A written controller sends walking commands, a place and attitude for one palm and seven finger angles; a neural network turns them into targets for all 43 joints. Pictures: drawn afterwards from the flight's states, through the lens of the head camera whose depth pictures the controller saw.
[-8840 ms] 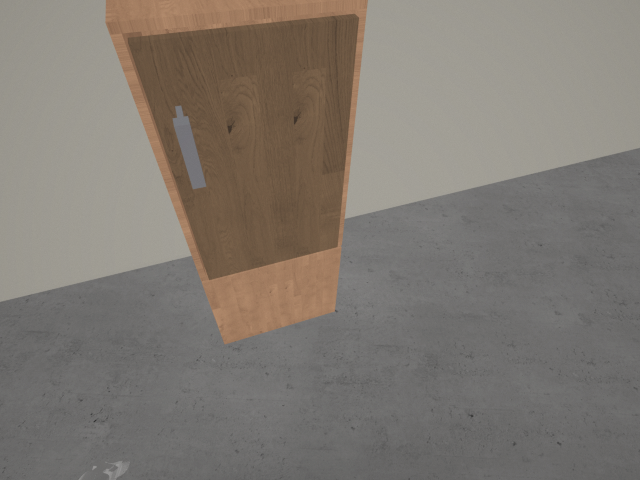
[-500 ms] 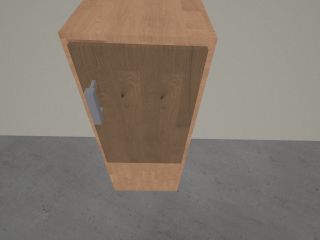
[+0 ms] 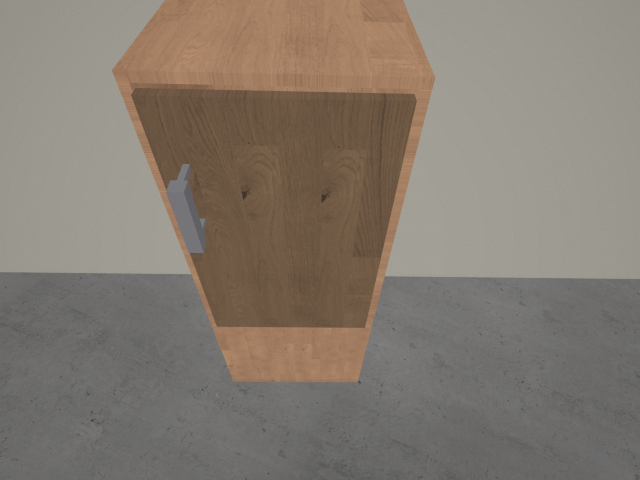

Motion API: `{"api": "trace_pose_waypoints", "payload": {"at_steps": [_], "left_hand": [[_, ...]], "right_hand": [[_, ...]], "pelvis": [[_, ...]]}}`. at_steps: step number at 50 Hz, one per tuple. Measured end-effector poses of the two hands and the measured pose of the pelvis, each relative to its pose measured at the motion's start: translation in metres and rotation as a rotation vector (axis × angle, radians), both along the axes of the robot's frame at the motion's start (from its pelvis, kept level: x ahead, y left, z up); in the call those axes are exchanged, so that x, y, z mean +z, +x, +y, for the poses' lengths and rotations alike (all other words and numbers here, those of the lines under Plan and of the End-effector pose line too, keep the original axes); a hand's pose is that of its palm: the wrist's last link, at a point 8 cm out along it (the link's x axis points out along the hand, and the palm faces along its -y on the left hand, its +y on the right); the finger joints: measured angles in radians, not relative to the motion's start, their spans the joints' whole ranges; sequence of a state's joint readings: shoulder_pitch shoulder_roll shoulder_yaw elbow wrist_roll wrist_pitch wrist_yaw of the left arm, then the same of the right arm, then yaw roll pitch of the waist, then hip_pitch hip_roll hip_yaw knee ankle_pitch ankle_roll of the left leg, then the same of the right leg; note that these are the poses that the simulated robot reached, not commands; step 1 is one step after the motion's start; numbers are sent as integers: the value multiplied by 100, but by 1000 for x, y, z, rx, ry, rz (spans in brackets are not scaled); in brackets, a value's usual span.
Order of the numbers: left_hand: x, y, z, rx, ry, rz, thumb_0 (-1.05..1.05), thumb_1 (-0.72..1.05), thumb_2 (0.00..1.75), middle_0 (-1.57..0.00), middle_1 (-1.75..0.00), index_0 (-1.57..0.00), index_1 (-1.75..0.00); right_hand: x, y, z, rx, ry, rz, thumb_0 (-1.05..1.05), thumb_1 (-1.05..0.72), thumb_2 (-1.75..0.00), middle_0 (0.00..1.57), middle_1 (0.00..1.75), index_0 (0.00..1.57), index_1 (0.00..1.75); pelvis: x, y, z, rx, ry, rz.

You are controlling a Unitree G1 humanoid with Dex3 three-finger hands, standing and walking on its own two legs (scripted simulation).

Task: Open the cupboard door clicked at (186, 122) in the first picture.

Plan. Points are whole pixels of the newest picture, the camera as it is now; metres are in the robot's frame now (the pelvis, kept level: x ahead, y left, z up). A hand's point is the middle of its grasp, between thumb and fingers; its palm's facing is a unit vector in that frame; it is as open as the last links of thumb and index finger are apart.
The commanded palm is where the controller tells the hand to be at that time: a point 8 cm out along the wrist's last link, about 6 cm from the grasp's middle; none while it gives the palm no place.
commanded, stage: look again from close up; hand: left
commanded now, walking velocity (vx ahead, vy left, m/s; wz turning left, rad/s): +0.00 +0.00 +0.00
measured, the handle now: (191, 209) +0.47 +0.23 +0.06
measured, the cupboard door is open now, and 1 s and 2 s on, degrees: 0 0 0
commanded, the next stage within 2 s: shuffle to correct the standing spot in 0.30 s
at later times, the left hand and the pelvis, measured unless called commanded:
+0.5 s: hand out of the picture -0.02 +0.17 -0.18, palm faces +0.04 -0.98 -0.20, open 7.4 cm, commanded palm none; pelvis -0.01 -0.01 +0.00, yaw +0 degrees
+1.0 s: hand out of the picture -0.05 +0.17 -0.19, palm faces +0.07 -0.98 -0.17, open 7.4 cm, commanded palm none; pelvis -0.05 +0.00 -0.01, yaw +1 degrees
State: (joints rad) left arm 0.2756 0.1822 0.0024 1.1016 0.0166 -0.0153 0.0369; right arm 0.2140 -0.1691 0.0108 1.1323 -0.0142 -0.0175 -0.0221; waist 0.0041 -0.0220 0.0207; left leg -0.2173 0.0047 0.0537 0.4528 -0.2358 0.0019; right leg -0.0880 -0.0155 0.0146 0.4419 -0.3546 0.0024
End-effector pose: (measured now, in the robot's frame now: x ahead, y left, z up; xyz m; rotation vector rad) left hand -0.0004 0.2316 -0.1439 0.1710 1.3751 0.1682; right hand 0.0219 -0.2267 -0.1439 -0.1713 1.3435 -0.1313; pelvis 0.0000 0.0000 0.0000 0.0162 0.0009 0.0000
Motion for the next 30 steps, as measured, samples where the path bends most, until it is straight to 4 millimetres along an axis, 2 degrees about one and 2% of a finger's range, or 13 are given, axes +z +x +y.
{"api": "trace_pose_waypoints", "payload": {"at_steps": [22,30], "left_hand": [[-2,-21,-16,23,-28,19,0,91,90,-20,-30,-20,-30],[-1,-26,-12,22,-4,10,0,90,90,-20,-30,-20,-30]], "right_hand": [[2,-13,-3,-4,-5,7,0,-91,-90,20,30,20,30],[2,-14,-7,-13,-8,-18,0,-91,-90,20,30,20,30]], "pelvis": [[2,-7,-5,6,-3,-13],[0,-23,-7,-4,0,-10]]}}
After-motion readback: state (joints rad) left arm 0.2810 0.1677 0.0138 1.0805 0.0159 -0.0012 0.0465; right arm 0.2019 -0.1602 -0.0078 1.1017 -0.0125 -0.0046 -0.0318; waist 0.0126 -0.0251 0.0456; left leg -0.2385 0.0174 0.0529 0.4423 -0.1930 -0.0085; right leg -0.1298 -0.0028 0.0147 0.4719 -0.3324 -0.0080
